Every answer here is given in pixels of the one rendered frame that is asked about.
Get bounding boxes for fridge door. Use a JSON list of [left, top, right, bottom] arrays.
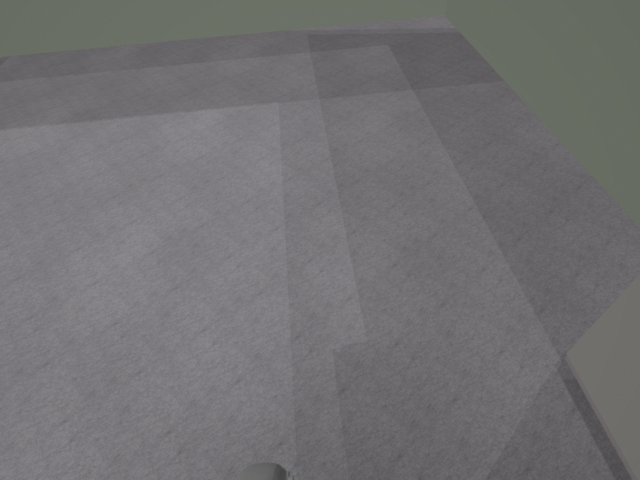
[[566, 275, 640, 480]]

